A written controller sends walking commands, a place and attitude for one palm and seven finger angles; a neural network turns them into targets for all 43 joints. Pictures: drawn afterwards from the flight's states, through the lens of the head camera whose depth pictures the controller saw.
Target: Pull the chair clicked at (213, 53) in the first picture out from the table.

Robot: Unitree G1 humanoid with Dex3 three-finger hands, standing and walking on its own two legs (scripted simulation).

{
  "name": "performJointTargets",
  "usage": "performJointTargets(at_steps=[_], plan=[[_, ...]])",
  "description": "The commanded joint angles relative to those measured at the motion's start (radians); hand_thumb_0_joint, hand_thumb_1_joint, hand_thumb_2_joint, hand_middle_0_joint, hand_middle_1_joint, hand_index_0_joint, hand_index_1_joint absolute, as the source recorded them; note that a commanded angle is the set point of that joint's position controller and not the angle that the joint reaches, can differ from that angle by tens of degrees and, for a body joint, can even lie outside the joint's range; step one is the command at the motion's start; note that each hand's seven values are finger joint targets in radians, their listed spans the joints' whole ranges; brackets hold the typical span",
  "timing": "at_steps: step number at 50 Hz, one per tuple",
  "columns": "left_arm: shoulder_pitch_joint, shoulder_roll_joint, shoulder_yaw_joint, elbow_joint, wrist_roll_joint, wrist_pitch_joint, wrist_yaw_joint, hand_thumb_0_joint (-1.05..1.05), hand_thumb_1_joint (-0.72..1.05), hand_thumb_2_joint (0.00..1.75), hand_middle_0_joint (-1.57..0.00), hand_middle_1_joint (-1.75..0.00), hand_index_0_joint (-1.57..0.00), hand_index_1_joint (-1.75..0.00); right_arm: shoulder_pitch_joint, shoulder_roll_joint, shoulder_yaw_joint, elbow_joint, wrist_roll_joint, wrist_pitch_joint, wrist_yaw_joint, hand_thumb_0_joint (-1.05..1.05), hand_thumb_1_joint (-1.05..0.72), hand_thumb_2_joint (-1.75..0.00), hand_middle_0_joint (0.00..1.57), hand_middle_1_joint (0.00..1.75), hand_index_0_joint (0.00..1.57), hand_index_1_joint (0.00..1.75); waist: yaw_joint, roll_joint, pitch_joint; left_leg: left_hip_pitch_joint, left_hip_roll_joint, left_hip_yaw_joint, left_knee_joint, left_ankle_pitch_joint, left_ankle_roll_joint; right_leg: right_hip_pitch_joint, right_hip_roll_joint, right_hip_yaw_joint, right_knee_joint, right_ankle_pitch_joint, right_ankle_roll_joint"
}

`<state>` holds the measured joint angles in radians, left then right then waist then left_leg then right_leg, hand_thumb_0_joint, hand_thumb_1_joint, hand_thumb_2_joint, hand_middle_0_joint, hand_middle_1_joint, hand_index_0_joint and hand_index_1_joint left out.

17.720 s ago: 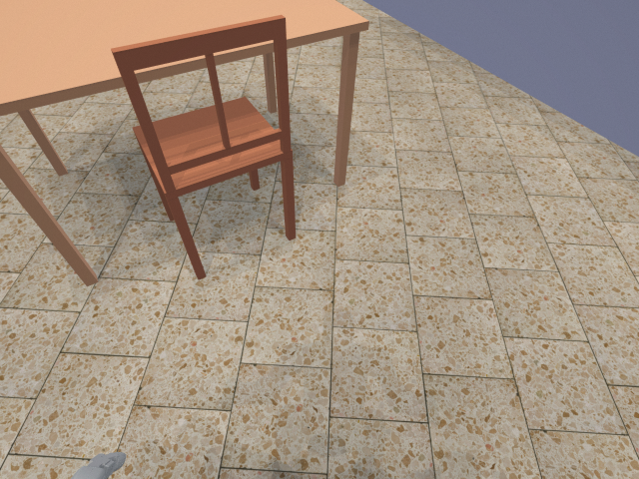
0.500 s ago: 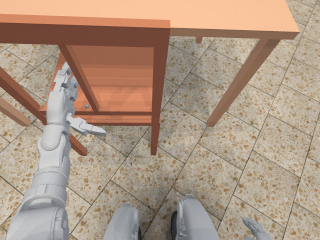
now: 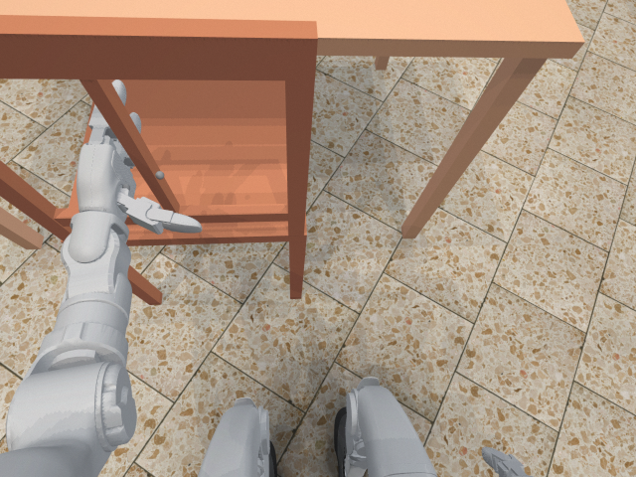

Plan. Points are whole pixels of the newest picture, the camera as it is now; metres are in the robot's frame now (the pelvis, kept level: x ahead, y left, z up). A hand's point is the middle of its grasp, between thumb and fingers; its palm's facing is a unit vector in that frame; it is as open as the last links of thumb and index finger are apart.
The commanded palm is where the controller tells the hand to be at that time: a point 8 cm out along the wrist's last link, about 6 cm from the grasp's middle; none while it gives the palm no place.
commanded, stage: push the fingers through the gap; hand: left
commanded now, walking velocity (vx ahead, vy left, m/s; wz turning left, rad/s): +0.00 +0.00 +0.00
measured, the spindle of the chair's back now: (143, 159) +0.50 +0.20 +0.02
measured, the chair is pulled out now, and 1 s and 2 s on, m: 0.00 0.00 0.04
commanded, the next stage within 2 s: hook a spindle and tug to test in 0.28 s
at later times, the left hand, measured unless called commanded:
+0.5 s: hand (157, 178) +0.47 +0.18 +0.03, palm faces +0.00 -1.00 -0.04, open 16.8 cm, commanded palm +0.44 +0.22 +0.03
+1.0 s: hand (162, 174) +0.48 +0.17 +0.02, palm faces +0.01 -1.00 -0.03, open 10.5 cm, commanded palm +0.45 +0.21 +0.03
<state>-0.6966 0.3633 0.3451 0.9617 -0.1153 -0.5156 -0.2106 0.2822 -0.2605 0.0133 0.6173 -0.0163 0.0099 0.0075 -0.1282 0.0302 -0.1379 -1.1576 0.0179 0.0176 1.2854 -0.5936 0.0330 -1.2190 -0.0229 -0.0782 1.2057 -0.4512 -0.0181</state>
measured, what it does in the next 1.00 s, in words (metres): stands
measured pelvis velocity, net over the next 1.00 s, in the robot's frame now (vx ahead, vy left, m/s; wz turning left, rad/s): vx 0.00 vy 0.00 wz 0.00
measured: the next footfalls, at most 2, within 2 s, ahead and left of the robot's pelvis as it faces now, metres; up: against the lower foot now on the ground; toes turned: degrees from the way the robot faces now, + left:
none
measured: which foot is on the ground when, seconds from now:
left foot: down 0.00-1.00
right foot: down 0.00-1.00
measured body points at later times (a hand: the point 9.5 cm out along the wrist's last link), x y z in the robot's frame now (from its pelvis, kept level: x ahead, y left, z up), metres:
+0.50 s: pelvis +0.00 +0.00 +0.00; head +0.16 +0.02 +0.43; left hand +0.46 +0.23 +0.03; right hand +0.07 -0.26 -0.12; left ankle +0.00 +0.10 -0.62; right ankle +0.06 -0.12 -0.62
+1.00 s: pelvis +0.00 +0.00 +0.00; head +0.16 +0.02 +0.42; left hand +0.47 +0.23 +0.03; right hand +0.07 -0.26 -0.12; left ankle +0.00 +0.10 -0.62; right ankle +0.06 -0.12 -0.62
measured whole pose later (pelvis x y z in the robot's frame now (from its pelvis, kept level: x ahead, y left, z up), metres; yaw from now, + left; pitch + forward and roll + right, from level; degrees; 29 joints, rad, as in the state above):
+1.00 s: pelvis +0.00 +0.00 +0.00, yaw +0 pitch +27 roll -3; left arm -0.72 0.35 0.32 0.98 -0.11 -0.52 -0.18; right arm 0.28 -0.26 0.01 0.62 -0.02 0.03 0.01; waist -0.12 0.03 -0.13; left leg -1.16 0.01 0.01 1.29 -0.60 0.04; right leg -1.22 -0.03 -0.08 1.20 -0.45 -0.01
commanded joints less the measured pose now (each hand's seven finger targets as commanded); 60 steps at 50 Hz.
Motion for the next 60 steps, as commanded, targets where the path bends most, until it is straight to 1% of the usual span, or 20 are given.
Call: performJointTargets(at_steps=[1, 3, 6, 14, 17, 19, 23, 25, 26, 29, 34, 36, 41, 44, 45, 49, 50, 52, 53, 60], plan=[[-0.318, 0.196, 0.026, -0.179, -0.02, -0.055, -0.006, 0.0, -0.5, 0.3, -0.06, -0.08, -0.06, -0.08, 0.135, -0.164, -0.058, -0.072, 0.001, -0.014, -0.009, 0.0, -0.9, -0.9, 0.2, 0.3, 0.2, 0.3, -0.013, 0.037, -0.509, 0.222, -0.015, -0.055, -0.162, 0.391, -0.013, 0.392, 0.023, 0.064, -0.119, 0.273, -0.003], [-0.332, 0.233, 0.051, -0.191, -0.019, -0.063, -0.003, 0.0, -0.5, 0.3, -0.06, -0.08, -0.06, -0.08, 0.136, -0.167, -0.057, -0.075, 0.001, -0.012, -0.012, 0.0, -0.9, -0.9, 0.2, 0.3, 0.2, 0.3, -0.009, 0.039, -0.504, 0.209, -0.017, -0.053, -0.167, 0.366, -0.012, 0.401, 0.023, 0.068, -0.123, 0.255, -0.004], [-0.371, 0.222, 0.034, -0.247, -0.016, -0.086, 0.001, 0.0, -0.5, 0.3, -0.06, -0.08, -0.06, -0.08, 0.135, -0.164, -0.058, -0.073, -0.005, -0.016, -0.012, 0.0, -0.9, -0.9, 0.2, 0.3, 0.2, 0.3, -0.008, 0.096, -0.559, 0.279, -0.014, -0.064, -0.165, 0.416, -0.019, 0.382, 0.023, 0.062, -0.112, 0.271, -0.007], [-0.325, 0.18, 0.007, -0.182, -0.015, -0.065, 0.002, 0.0, -0.5, 0.3, -0.06, -0.08, -0.06, -0.08, 0.142, -0.167, -0.061, -0.064, -0.001, -0.007, -0.009, 0.0, -0.9, -0.9, 0.2, 0.3, 0.2, 0.3, -0.019, 0.049, -0.498, 0.268, -0.011, -0.07, -0.17, 0.408, -0.018, 0.351, 0.026, 0.051, -0.118, 0.253, -0.007], [-0.329, 0.232, 0.047, -0.201, -0.01, -0.073, 0.009, 0.0, -0.5, 0.3, -0.06, -0.08, -0.06, -0.08, 0.139, -0.168, -0.058, -0.067, -0.004, -0.004, -0.009, 0.0, -0.9, -0.9, 0.2, 0.3, 0.2, 0.3, 0.001, 0.078, -0.522, 0.267, -0.014, -0.066, -0.171, 0.415, -0.023, 0.376, 0.024, 0.056, -0.114, 0.263, -0.009], [-0.336, 0.217, 0.039, -0.205, -0.014, -0.078, 0.01, 0.0, -0.5, 0.3, -0.06, -0.08, -0.06, -0.08, 0.137, -0.164, -0.058, -0.07, -0.004, -0.006, -0.009, 0.0, -0.9, -0.9, 0.2, 0.3, 0.2, 0.3, -0.013, 0.049, -0.516, 0.254, -0.015, -0.064, -0.165, 0.416, -0.016, 0.388, 0.027, 0.059, -0.115, 0.279, -0.007], [-0.313, 0.219, 0.043, -0.21, -0.016, -0.079, 0.003, 0.0, -0.5, 0.3, -0.13, -0.3, -0.13, -0.3, 0.133, -0.163, -0.059, -0.073, -0.003, -0.005, -0.008, 0.0, -0.9, -0.9, 0.2, 0.3, 0.2, 0.3, -0.005, 0.045, -0.528, 0.246, -0.016, -0.058, -0.165, 0.415, -0.017, 0.412, 0.026, 0.062, -0.117, 0.291, -0.006], [-0.326, 0.174, 0.002, -0.201, -0.018, -0.075, -0.004, 0.0, -0.5, 0.3, -0.17, -0.41, -0.17, -0.41, 0.13, -0.161, -0.057, -0.07, -0.001, -0.006, -0.008, 0.0, -0.9, -0.9, 0.2, 0.3, 0.2, 0.3, -0.018, 0.071, -0.508, 0.274, -0.013, -0.064, -0.168, 0.425, -0.02, 0.366, 0.026, 0.055, -0.117, 0.278, -0.007], [-0.334, 0.2, 0.02, -0.222, -0.019, -0.078, -0.002, 0.0, -0.5, 0.3, -0.18, -0.46, -0.18, -0.46, 0.132, -0.165, -0.059, -0.07, -0.002, -0.005, -0.008, 0.0, -0.9, -0.9, 0.2, 0.3, 0.2, 0.3, -0.007, 0.085, -0.522, 0.284, -0.011, -0.068, -0.168, 0.433, -0.023, 0.366, 0.025, 0.053, -0.112, 0.275, -0.008], [-0.352, 0.147, -0.026, -0.219, -0.022, -0.074, -0.003, 0.0, -0.5, 0.3, -0.24, -0.63, -0.24, -0.63, 0.131, -0.163, -0.06, -0.069, -0.001, -0.007, -0.007, 0.0, -0.9, -0.9, 0.2, 0.3, 0.2, 0.3, -0.025, 0.079, -0.512, 0.304, -0.009, -0.075, -0.168, 0.438, -0.023, 0.335, 0.027, 0.047, -0.114, 0.264, -0.008], [-0.388, 0.161, -0.013, -0.239, -0.015, -0.083, 0.018, 0.0, -0.5, 0.3, -0.32, -0.9, -0.32, -0.9, 0.132, -0.163, -0.063, -0.06, -0.005, -0.009, -0.008, 0.0, -0.9, -0.9, 0.2, 0.3, 0.2, 0.3, -0.022, 0.101, -0.54, 0.323, -0.011, -0.077, -0.162, 0.446, -0.027, 0.322, 0.026, 0.047, -0.107, 0.258, -0.009], [-0.364, 0.189, 0.013, -0.204, -0.01, -0.077, 0.026, 0.0, -0.39, 0.35, -0.36, -1.01, -0.36, -1.01, 0.131, -0.165, -0.06, -0.057, -0.007, -0.006, -0.009, 0.0, -0.9, -0.9, 0.2, 0.3, 0.2, 0.3, -0.02, 0.07, -0.524, 0.294, -0.011, -0.077, -0.162, 0.442, -0.028, 0.339, 0.025, 0.046, -0.107, 0.265, -0.007], [-0.356, 0.165, -0.003, -0.19, -0.001, -0.072, 0.029, 0.0, -0.11, 0.47, -0.45, -1.29, -0.45, -1.29, 0.132, -0.16, -0.059, -0.066, -0.006, -0.002, -0.005, 0.0, -0.9, -0.9, 0.2, 0.3, 0.2, 0.3, -0.018, 0.066, -0.518, 0.283, -0.012, -0.073, -0.163, 0.43, -0.024, 0.345, 0.027, 0.048, -0.109, 0.264, -0.007], [-0.4, 0.134, -0.035, -0.187, -0.002, -0.071, 0.026, 0.0, 0.06, 0.54, -0.5, -1.45, -0.5, -1.45, 0.135, -0.158, -0.059, -0.063, -0.006, -0.002, -0.005, 0.0, -0.9, -0.9, 0.2, 0.3, 0.2, 0.3, -0.037, 0.075, -0.508, 0.286, -0.012, -0.076, -0.162, 0.418, -0.022, 0.324, 0.028, 0.046, -0.109, 0.252, -0.008], [-0.382, 0.172, -0.001, -0.178, 0.002, -0.071, 0.028, 0.0, 0.12, 0.56, -0.5, -1.45, -0.5, -1.45, 0.139, -0.164, -0.06, -0.061, -0.007, 0.0, -0.006, 0.0, -0.9, -0.9, 0.2, 0.3, 0.2, 0.3, -0.022, 0.064, -0.522, 0.277, -0.012, -0.077, -0.163, 0.412, -0.023, 0.339, 0.026, 0.048, -0.109, 0.247, -0.008], [-0.381, 0.143, -0.029, -0.2, -0.007, -0.071, 0.021, 0.0, 0.34, 0.66, -0.5, -1.45, -0.5, -1.45, 0.141, -0.16, -0.061, -0.063, -0.006, 0.0, -0.005, 0.0, -0.9, -0.9, 0.2, 0.3, 0.2, 0.3, -0.029, 0.069, -0.542, 0.294, -0.012, -0.075, -0.16, 0.44, -0.021, 0.352, 0.027, 0.05, -0.11, 0.278, -0.009], [-0.365, 0.169, -0.005, -0.217, -0.004, -0.073, 0.021, 0.0, 0.4, 0.68, -0.5, -1.45, -0.5, -1.45, 0.145, -0.163, -0.062, -0.064, -0.007, 0.002, -0.005, 0.0, -0.9, -0.9, 0.2, 0.3, 0.2, 0.3, -0.015, 0.083, -0.569, 0.313, -0.009, -0.078, -0.162, 0.467, -0.026, 0.357, 0.026, 0.047, -0.104, 0.29, -0.01], [-0.346, 0.137, -0.027, -0.216, -0.008, -0.065, 0.02, 0.0, 0.51, 0.73, -0.5, -1.45, -0.5, -1.45, 0.141, -0.157, -0.063, -0.063, -0.006, 0.004, -0.001, 0.0, -0.9, -0.9, 0.2, 0.3, 0.2, 0.3, -0.02, 0.084, -0.556, 0.319, -0.009, -0.074, -0.161, 0.473, -0.026, 0.351, 0.028, 0.046, -0.112, 0.294, -0.008], [-0.346, 0.148, -0.02, -0.209, -0.01, -0.063, 0.022, 0.0, 0.56, 0.76, -0.5, -1.45, -0.5, -1.45, 0.139, -0.159, -0.063, -0.062, -0.005, 0.006, -0.002, 0.0, -0.9, -0.9, 0.2, 0.3, 0.2, 0.3, -0.024, 0.049, -0.534, 0.297, -0.009, -0.074, -0.164, 0.457, -0.024, 0.362, 0.028, 0.046, -0.116, 0.291, -0.007], [-0.33, 0.168, -0.003, -0.225, -0.009, -0.067, 0.019, 0.0, 0.9, 0.9, -0.5, -1.45, -0.5, -1.45, 0.144, -0.158, -0.061, -0.063, -0.006, 0.006, -0.004, 0.0, -0.9, -0.9, 0.2, 0.3, 0.2, 0.3, -0.016, 0.072, -0.539, 0.301, -0.009, -0.073, -0.166, 0.482, -0.024, 0.375, 0.029, 0.048, -0.111, 0.314, -0.01]])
